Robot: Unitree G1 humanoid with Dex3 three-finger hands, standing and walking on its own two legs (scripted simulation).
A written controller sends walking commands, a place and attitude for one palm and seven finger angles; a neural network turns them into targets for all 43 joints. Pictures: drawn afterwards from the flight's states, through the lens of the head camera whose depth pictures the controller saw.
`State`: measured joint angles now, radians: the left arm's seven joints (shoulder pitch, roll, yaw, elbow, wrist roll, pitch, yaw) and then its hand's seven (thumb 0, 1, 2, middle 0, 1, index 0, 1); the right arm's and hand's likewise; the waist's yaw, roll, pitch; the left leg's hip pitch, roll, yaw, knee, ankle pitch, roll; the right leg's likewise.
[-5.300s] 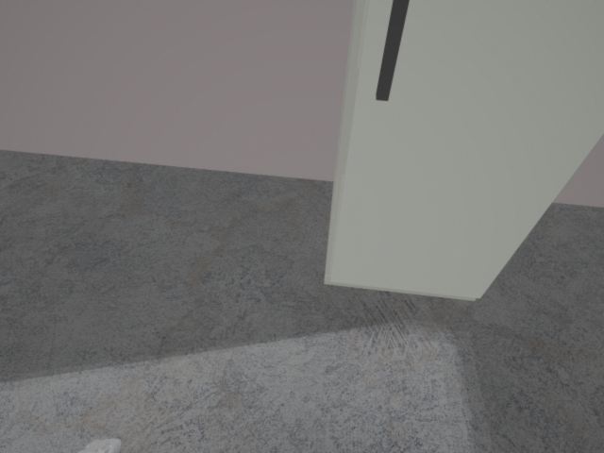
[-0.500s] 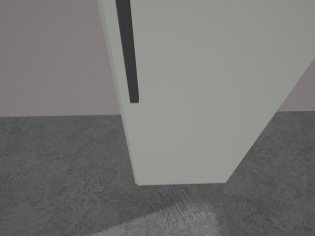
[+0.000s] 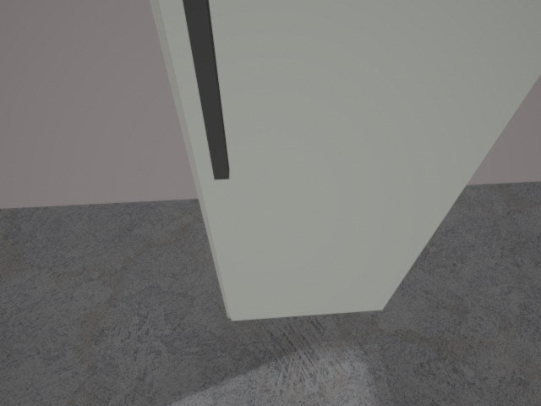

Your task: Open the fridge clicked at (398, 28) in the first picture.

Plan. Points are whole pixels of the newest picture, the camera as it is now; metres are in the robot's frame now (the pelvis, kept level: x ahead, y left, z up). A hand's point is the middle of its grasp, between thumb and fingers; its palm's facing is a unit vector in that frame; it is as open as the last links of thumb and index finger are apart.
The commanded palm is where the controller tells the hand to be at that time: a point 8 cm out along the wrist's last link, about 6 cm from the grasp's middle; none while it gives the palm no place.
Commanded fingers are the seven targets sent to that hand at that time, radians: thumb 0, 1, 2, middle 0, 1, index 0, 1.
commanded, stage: look again from close up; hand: left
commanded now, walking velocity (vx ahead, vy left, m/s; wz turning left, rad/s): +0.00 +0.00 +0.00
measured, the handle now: (208, 67) +0.47 +0.11 +0.27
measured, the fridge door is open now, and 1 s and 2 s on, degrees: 0 0 0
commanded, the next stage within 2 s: shuffle to correct the standing spot in 1.28 s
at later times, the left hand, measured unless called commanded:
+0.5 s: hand out of the picture -0.06 +0.23 -0.18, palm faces +0.03 -0.98 -0.18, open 7.3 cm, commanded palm none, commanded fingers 0.00 0.90 0.90 -0.20 -0.30 -0.20 -0.30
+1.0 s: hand out of the picture -0.09 +0.21 -0.18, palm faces +0.04 -0.99 -0.14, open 7.4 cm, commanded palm none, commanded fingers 0.00 0.90 0.90 -0.20 -0.30 -0.20 -0.30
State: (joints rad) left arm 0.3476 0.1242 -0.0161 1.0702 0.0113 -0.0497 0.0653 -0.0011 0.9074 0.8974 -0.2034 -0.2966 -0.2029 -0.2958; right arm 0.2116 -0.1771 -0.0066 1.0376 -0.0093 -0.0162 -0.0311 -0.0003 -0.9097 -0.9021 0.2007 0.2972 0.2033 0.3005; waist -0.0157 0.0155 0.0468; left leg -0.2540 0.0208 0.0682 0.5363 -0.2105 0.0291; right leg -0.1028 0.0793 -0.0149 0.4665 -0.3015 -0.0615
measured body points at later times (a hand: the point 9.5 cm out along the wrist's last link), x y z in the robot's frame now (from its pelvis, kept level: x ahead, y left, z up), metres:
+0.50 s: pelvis -0.04 +0.05 +0.00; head -0.04 +0.07 +0.45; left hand -0.06 +0.28 -0.16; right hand -0.03 -0.18 -0.15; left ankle +0.01 +0.11 -0.74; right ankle -0.06 -0.07 -0.74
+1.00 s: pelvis -0.04 +0.06 +0.00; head -0.04 +0.08 +0.45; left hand -0.09 +0.27 -0.17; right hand -0.02 -0.17 -0.15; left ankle +0.01 +0.11 -0.74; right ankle -0.06 -0.07 -0.74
